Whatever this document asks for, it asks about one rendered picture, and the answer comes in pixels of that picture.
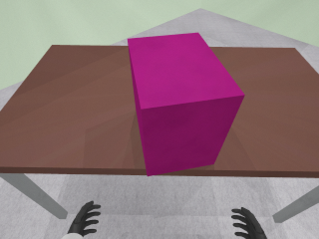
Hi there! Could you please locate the carton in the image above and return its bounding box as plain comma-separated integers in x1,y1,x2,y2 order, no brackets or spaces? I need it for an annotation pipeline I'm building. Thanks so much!
128,32,245,176

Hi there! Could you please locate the table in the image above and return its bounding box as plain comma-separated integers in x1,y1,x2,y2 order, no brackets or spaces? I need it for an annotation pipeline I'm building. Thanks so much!
0,45,319,223

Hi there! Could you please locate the left robot hand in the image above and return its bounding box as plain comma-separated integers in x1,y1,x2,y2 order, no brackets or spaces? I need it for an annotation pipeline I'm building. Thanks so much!
67,200,101,237

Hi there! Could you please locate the right robot hand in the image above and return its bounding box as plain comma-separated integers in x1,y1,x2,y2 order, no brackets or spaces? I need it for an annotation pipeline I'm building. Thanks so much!
231,207,267,239

